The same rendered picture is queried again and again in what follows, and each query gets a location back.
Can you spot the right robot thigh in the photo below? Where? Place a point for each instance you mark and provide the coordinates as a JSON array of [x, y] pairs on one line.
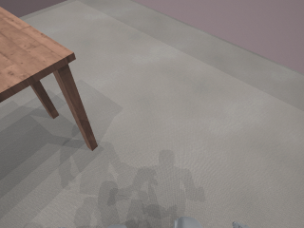
[[186, 222]]

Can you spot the table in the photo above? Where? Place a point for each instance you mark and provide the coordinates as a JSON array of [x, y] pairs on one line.
[[27, 55]]

